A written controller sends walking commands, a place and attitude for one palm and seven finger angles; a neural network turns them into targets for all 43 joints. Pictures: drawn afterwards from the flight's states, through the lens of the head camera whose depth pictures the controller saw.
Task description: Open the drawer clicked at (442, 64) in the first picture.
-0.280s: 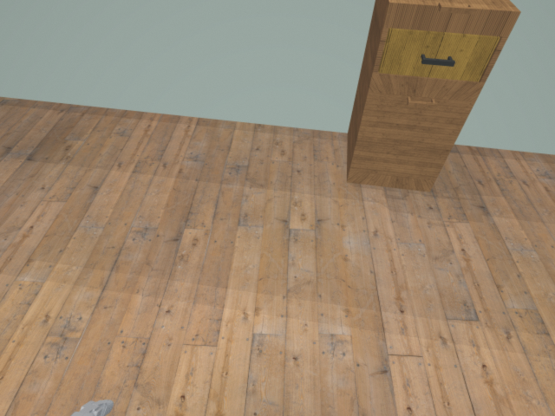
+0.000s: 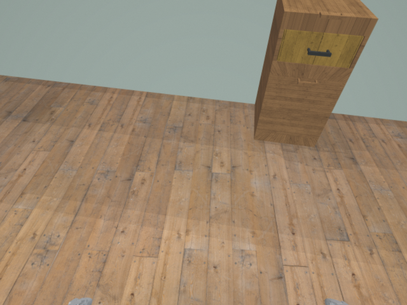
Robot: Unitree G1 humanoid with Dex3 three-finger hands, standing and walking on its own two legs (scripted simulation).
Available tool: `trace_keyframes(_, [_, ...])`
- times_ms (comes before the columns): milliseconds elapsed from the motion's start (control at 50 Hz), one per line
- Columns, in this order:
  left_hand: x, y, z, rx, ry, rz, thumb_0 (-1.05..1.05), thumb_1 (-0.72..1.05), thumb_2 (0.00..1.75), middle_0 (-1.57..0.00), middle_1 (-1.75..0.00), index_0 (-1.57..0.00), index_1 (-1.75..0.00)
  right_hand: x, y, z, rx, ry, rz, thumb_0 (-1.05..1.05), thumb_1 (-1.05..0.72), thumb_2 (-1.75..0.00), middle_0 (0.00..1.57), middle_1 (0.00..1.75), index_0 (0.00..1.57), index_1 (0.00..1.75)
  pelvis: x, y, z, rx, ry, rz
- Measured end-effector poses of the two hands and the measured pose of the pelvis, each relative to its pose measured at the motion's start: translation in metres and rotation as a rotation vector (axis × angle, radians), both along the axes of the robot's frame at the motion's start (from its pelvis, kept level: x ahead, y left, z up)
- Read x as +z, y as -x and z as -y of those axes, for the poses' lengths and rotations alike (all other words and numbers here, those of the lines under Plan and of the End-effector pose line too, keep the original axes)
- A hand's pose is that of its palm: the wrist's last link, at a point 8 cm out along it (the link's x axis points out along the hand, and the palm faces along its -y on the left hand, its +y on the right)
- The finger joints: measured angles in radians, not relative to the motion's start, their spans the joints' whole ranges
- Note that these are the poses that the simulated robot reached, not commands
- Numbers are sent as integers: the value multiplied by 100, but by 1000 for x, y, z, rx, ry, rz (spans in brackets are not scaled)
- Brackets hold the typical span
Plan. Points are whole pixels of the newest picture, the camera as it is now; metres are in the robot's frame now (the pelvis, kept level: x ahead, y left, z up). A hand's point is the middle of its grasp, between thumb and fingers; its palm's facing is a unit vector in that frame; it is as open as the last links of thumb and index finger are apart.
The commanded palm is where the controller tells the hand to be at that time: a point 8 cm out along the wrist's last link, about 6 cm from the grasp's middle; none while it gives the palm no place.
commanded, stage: stand and wait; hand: left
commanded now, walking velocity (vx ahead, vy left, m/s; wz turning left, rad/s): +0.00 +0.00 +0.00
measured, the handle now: (318, 52) +1.34 -0.52 -0.07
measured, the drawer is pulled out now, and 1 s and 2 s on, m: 0.00 0.00 0.00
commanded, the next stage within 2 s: look at it before walking up in 0.54 s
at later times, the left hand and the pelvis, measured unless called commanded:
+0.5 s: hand out of the picture +0.06 +0.24 -0.15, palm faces -0.03 -0.94 -0.34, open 7.3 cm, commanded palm none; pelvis -0.02 -0.01 +0.00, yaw +0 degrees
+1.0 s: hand out of the picture +0.06 +0.23 -0.15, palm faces -0.04 -0.94 -0.33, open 7.3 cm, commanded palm none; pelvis -0.01 -0.01 +0.01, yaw +0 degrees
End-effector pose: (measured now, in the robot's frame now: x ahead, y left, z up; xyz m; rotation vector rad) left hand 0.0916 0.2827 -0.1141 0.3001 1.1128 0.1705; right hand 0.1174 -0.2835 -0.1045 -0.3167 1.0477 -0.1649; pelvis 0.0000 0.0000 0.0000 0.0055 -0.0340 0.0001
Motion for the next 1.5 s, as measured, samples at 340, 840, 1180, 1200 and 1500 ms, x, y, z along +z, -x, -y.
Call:
trace_keyframes(340, [-1,41,-2,25,-24,-104,1,91,90,-21,-30,-21,-30,-10,59,22,-58,13,-145,1,-91,-90,20,30,20,30,4,13,9,-3,0,5])
trace_keyframes(840, [0,34,8,8,-12,-87,0,91,90,-21,-30,-21,-30,-10,67,25,-68,3,-160,1,-91,-90,20,30,20,30,6,17,14,-6,0,-1])
trace_keyframes(1180, [0,30,5,13,-17,-105,0,91,90,-21,-30,-21,-30,-7,53,25,-65,9,-148,1,-91,-90,20,30,20,30,6,9,13,-11,1,-4])
trace_keyframes(1200, [0,30,4,13,-18,-104,0,91,90,-21,-30,-21,-30,-7,52,25,-64,9,-147,1,-91,-90,20,30,20,30,7,8,13,-11,0,-4])
trace_keyframes(1500, [-15,29,25,-32,5,-149,0,91,90,-20,-30,-21,-30,-22,67,9,-148,-42,-111,1,-91,-90,20,30,20,30,-3,15,15,-100,-15,-8])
